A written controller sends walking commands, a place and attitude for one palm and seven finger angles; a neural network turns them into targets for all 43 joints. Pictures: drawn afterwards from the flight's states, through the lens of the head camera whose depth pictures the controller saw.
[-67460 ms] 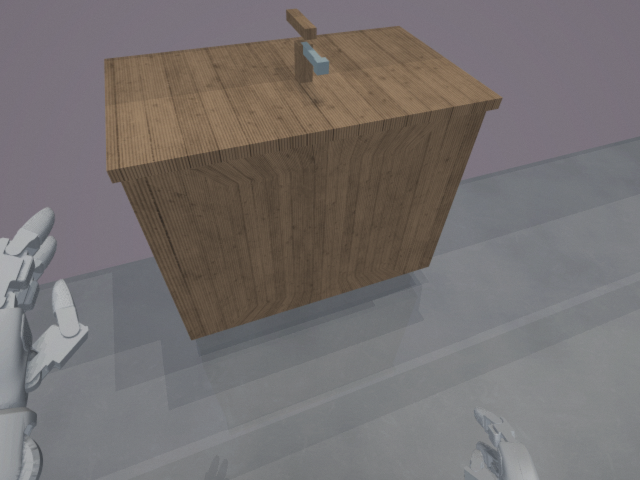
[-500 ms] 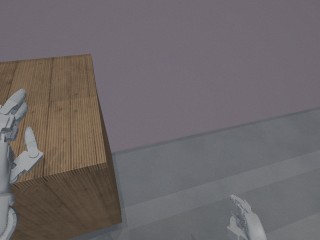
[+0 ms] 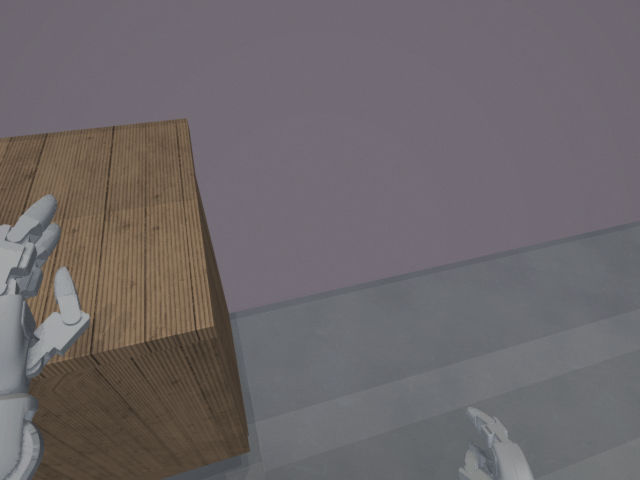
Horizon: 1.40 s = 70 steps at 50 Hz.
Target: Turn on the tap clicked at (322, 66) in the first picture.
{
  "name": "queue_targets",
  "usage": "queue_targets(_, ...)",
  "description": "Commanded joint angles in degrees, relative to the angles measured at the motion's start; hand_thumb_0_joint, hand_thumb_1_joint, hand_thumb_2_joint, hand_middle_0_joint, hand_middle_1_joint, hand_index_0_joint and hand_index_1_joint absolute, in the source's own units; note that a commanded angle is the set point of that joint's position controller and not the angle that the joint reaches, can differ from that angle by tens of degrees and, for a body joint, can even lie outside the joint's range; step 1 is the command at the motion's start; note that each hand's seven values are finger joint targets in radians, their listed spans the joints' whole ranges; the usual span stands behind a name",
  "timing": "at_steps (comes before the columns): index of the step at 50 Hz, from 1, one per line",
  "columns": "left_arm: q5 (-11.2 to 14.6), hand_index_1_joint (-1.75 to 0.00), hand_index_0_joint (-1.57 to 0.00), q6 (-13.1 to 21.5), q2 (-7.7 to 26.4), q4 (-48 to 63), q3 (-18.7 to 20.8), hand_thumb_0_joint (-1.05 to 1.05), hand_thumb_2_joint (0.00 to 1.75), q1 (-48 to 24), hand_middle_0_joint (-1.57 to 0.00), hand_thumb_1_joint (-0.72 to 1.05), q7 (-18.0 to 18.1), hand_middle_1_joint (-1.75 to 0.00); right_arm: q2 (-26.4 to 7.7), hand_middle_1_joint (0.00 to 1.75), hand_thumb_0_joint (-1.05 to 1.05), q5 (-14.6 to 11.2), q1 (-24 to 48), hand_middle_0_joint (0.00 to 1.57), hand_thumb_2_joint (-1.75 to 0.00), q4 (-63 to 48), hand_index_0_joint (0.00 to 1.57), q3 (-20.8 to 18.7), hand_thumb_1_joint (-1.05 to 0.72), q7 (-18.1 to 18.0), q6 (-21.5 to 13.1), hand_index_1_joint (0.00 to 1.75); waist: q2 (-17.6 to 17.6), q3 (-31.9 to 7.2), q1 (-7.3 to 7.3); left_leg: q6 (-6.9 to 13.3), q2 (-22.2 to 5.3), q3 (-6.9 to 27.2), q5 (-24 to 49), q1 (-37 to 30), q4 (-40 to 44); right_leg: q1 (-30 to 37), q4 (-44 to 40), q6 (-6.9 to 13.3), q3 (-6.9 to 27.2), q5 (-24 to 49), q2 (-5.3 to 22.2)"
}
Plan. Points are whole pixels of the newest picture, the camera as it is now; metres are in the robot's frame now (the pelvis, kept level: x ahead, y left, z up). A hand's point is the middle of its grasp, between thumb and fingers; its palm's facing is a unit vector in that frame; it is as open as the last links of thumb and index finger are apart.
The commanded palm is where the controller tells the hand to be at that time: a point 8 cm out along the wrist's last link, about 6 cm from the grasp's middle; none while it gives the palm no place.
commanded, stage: look again from close up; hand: left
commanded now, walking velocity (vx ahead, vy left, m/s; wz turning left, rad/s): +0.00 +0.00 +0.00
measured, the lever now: out of the picture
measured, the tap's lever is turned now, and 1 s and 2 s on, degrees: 84 84 84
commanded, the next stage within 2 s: shuffle to correct the standing spot in 0.04 s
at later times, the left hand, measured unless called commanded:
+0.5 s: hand (88, 347) +0.19 +0.23 +0.16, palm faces +0.38 -0.84 -0.38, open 7.4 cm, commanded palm +0.13 +0.26 +0.17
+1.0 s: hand (47, 398) +0.14 +0.23 +0.17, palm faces +0.39 -0.83 -0.39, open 7.4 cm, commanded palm +0.08 +0.27 +0.17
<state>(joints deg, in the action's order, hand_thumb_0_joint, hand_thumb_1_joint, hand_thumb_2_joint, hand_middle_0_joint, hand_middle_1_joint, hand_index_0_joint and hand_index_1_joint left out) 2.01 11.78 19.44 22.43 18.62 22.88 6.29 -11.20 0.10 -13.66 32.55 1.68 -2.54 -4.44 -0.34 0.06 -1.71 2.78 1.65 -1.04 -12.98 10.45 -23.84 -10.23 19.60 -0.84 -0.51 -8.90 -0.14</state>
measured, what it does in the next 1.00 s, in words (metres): lifts its right foot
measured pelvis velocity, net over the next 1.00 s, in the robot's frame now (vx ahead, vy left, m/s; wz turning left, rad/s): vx -0.08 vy -0.01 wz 0.02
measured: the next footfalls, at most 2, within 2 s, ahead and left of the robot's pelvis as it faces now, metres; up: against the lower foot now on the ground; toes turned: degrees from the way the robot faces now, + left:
right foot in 1.02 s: -0.05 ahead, -0.08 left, +0.00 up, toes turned -2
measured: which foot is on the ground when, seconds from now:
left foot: down 0.00-1.00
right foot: down 0.00-0.86, up 0.88-1.00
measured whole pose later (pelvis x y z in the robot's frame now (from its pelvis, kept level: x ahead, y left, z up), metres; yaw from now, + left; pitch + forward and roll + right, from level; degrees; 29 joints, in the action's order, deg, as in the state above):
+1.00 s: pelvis -0.08 -0.01 -0.01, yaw +1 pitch +0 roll -1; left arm 1.0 11.5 23.0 24.5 20.9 25.3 7.2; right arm -10.1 -0.2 -19.4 34.7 -0.2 -2.7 -5.3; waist -1.3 -2.8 2.6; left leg 1.6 1.2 0.1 -12.1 19.3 -27.4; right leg -11.5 29.6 0.5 -2.6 -21.7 -2.4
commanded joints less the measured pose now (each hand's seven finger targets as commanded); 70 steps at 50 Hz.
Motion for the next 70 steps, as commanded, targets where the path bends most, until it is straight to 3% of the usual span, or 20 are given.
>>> queue_targets(1, 0.35, -0.30, -0.20, 3.65, 9.63, 12.05, 5.89, 0.00, 0.90, -4.35, -0.20, 0.90, 1.04, -0.30, -7.41, 0.30, 0.00, -0.13, 5.82, 0.20, -0.90, -9.36, 0.20, -3.05, -0.90, -0.56, -2.95, 0.30, 2.42, -5.82, 0.03, -3.33, -2.55, 2.60, 4.97, 5.62, 6.37, 8.27, -1.03, 0.79, 1.27, 7.27, 0.20)
queue_targets(16, 1.05, -0.30, -0.20, 3.34, 10.11, 14.16, 6.66, 0.00, 0.90, -2.62, -0.20, 0.90, 1.03, -0.30, -7.18, 0.30, 0.00, -0.59, 5.44, 0.20, -0.90, -10.45, 0.20, -3.51, -0.90, -0.54, -2.12, 0.30, 4.13, -7.83, -0.33, -4.28, -4.39, 2.34, 17.37, 5.33, 5.52, 8.80, 2.34, -0.54, -0.07, 15.19, -1.19)
queue_targets(26, 1.33, -0.30, -0.20, 3.52, 10.57, 15.92, 7.81, 0.00, 0.90, -1.42, -0.20, 0.90, 0.74, -0.30, -6.86, 0.30, 0.00, -0.67, 5.94, 0.20, -0.90, -11.07, 0.20, -4.21, -0.90, 0.06, -1.43, 0.30, 2.93, -8.31, -0.28, -2.59, -6.49, 0.83, 6.35, 13.76, 3.41, 6.63, 6.20, -1.19, 1.61, 13.81, -0.16)
queue_targets(32, 0.65, -0.30, -0.20, 3.68, 11.80, 15.50, 7.90, 0.00, 0.90, -1.43, -0.20, 0.90, 2.01, -0.30, -6.92, 0.30, 0.00, -0.63, 3.56, 0.20, -0.90, -9.36, 0.20, -4.44, -0.90, -0.34, -2.01, 0.30, -4.21, -8.75, 0.77, -3.60, 1.48, -1.56, -10.02, 5.42, -9.56, -9.03, -11.73, 1.90, 11.43, -21.68, 6.78)
queue_targets(35, 0.05, -0.30, -0.20, 2.29, 10.86, 14.02, 6.48, 0.00, 0.90, -2.32, -0.20, 0.90, 3.22, -0.30, -6.53, 0.30, 0.00, -0.07, 3.56, 0.20, -0.90, -7.24, 0.20, -3.51, -0.90, -1.08, -1.82, 0.30, -4.77, -8.81, 1.89, -3.22, 1.89, -1.02, -6.90, -0.35, -11.20, -13.59, -12.63, 2.92, 9.34, -27.26, 7.67)
queue_targets(40, -0.54, -0.30, -0.20, 2.85, 11.45, 15.71, 6.13, 0.00, 0.90, -5.85, -0.20, 0.90, 3.32, -0.30, -7.86, 0.30, 0.00, -0.46, 4.09, 0.20, -0.90, -6.65, 0.20, -3.63, -0.90, -1.78, -2.28, 0.30, 3.11, -3.59, 2.08, -2.44, -1.41, 4.72, -15.67, 3.80, 0.53, -11.10, -3.77, 0.84, 3.30, -25.34, 2.70)
queue_targets(43, -1.37, -0.30, -0.20, 2.91, 11.54, 16.47, 7.59, 0.00, 0.90, -6.24, -0.20, 0.90, 2.36, -0.30, -7.62, 0.30, 0.00, -0.50, 5.82, 0.20, -0.90, -8.16, 0.20, -4.33, -0.90, -1.79, -3.22, 0.30, 17.52, -1.37, 0.94, 1.93, -12.21, 18.97, -39.12, 29.68, 21.22, 8.53, 26.34, -1.43, -1.49, -11.92, -4.66)
queue_targets(45, -1.40, -0.30, -0.20, 2.74, 9.82, 12.89, 6.59, 0.00, 0.90, -3.15, -0.20, 0.90, 1.45, -0.30, -5.85, 0.30, 0.00, -0.68, 5.07, 0.20, -0.90, -8.03, 0.20, -4.68, -0.90, -0.81, -3.79, 0.30, 12.81, -0.13, 0.31, 3.34, -12.42, 15.99, -31.23, 29.86, 18.70, 8.63, 28.86, -0.32, -1.63, -12.65, -4.06)
queue_targets(48, -0.70, -0.30, -0.20, 2.98, 9.75, 12.25, 6.34, 0.00, 0.90, 3.55, -0.20, 0.90, 1.64, -0.30, -6.68, 0.30, 0.00, -0.18, 5.01, 0.20, -0.90, -7.27, 0.20, -4.08, -0.90, -0.12, -4.10, 0.30, 6.77, -2.60, 0.73, -0.39, -7.98, 10.12, -21.19, 18.82, 10.20, 8.05, 4.15, 1.83, -3.44, -13.99, -2.21)
queue_targets(51, 0.32, -0.30, -0.20, 3.66, 12.88, 14.01, 9.70, 0.00, 0.90, 0.30, -0.20, 0.90, 1.45, -0.30, -7.17, 0.30, 0.00, 0.87, 4.20, 0.20, -0.90, -6.36, 0.20, -4.41, -0.90, 0.15, -3.06, 0.30, -0.80, -2.95, 1.81, -3.52, -2.33, 1.31, -5.55, 11.75, -9.85, -1.57, -8.00, 8.03, 13.37, -16.19, 9.39)
queue_targets(53, 0.11, -0.30, -0.20, 2.38, 8.30, 10.28, 4.67, 0.00, 0.90, -1.57, -0.20, 0.90, 1.28, -0.30, -7.99, 0.30, 0.00, -0.09, 4.64, 0.20, -0.90, -5.42, 0.20, -4.85, -0.90, 0.21, -4.15, 0.30, -10.29, -1.43, 1.05, -3.34, -2.07, 3.14, -3.08, 11.47, -18.36, -7.73, -8.89, 10.14, 21.16, -22.76, 13.60)
queue_targets(55, -0.02, -0.30, -0.20, 2.78, 9.40, 12.19, 4.48, 0.00, 0.90, -6.44, -0.20, 0.90, 1.87, -0.30, -7.48, 0.30, 0.00, -0.26, 5.28, 0.20, -0.90, -4.44, 0.20, -3.85, -0.90, -0.03, -4.71, 0.30, -5.63, -0.40, 1.52, -2.91, -3.06, 2.96, -1.21, 9.38, -15.04, -8.08, -5.73, 9.74, 15.76, -16.18, 12.60)
queue_targets(56, -0.16, -0.30, -0.20, 3.21, 10.42, 13.11, 5.00, 0.00, 0.90, -8.45, -0.20, 0.90, 2.03, -0.30, -7.20, 0.30, 0.00, -0.27, 5.41, 0.20, -0.90, -4.10, 0.20, -3.57, -0.90, -0.36, -5.04, 0.30, -2.37, -0.70, 1.49, -2.76, -2.66, 2.25, 0.31, 5.65, -9.33, -8.08, -3.38, 8.01, 12.20, -12.79, 10.15)
queue_targets(57, -2.37, -0.30, -0.20, 10.19, 50.96, 24.68, 30.64, 0.00, 0.90, -65.39, -0.20, 0.90, 3.50, -0.30, -6.49, 0.30, 0.00, -2.63, 2.51, 0.20, -0.90, -5.36, 0.20, -0.92, -0.90, -1.63, -6.59, 0.30, -0.96, 11.84, 6.55, -2.33, -1.69, 2.27, -5.74, 10.41, -7.20, -18.49, -3.11, 2.55, 6.24, -17.76, 7.42)
queue_targets(58, -2.32, -0.30, -0.20, 8.32, 19.53, 7.29, 11.18, 0.00, 0.90, -47.88, -0.20, 0.90, 1.23, -0.30, -1.64, 0.30, 0.00, -3.34, 10.36, 0.20, -0.90, -7.37, 0.20, 0.97, -0.90, -0.17, -9.53, 0.30, -0.63, 2.60, 2.70, -0.59, -5.72, 4.53, -5.15, 3.15, -8.87, -25.02, 0.12, 3.24, 4.46, -25.90, 7.49)
queue_targets(59, -1.82, -0.30, -0.20, 8.49, 18.76, 2.38, 11.46, 0.00, 0.90, -34.06, -0.20, 0.90, 0.24, -0.30, -5.84, 0.30, 0.00, -1.03, 8.76, 0.20, -0.90, -5.29, 0.20, -1.90, -0.90, -0.31, -11.00, 0.30, 9.93, -0.59, 0.22, -1.14, -5.50, 3.31, -6.32, -4.58, -6.18, -23.95, 2.25, 6.12, 9.83, -18.00, 3.35)
queue_targets(60, -1.22, -0.30, -0.20, 8.35, 14.87, 4.05, 8.40, 0.00, 0.90, -23.63, -0.20, 0.90, -0.35, -0.30, -6.86, 0.30, 0.00, -0.39, 3.38, 0.20, -0.90, -4.38, 0.20, -2.16, -0.90, 0.58, -10.49, 0.30, 16.03, -5.25, 0.51, -1.63, -6.24, 6.88, -9.70, -3.00, -0.61, -15.75, 5.46, 4.37, 5.89, -12.82, 1.77)
queue_targets(62, 0.92, -0.30, -0.20, 6.96, 5.50, 8.88, 3.54, 0.00, 0.90, -11.76, -0.20, 0.90, -0.92, -0.30, -7.43, 0.30, 0.00, -1.40, 5.87, 0.20, -0.90, -6.94, 0.20, -3.18, -0.90, 2.43, -10.32, 0.30, 16.85, -6.65, 0.05, -0.58, -9.00, 11.45, -12.69, 2.70, 6.21, -5.38, 9.43, 1.98, 1.37, -7.50, 0.25)
queue_targets(66, 0.98, -0.30, -0.20, 4.95, 10.97, 16.40, 9.22, 0.00, 0.90, -0.44, -0.20, 0.90, 0.56, -0.30, -7.90, 0.30, 0.00, -1.23, 6.02, 0.20, -0.90, -8.59, 0.20, -3.57, -0.90, 2.89, -8.49, 0.30, -1.17, -7.19, 0.30, -1.86, -7.77, 6.34, -3.42, 3.42, 4.25, -0.69, 3.22, 1.74, 2.09, -1.90, 1.46)
queue_targets(70, 1.59, -0.30, -0.20, 4.39, 13.58, 16.59, 13.40, 0.00, 0.90, -0.62, -0.20, 0.90, 1.07, -0.30, -7.72, 0.30, 0.00, -0.59, 5.97, 0.20, -0.90, -8.91, 0.20, -3.39, -0.90, 1.58, -6.71, 0.30, 3.05, -8.65, 1.11, -2.86, -7.30, 4.40, 8.08, -0.55, 2.99, -1.50, 3.75, 2.17, 2.29, 3.24, 2.13)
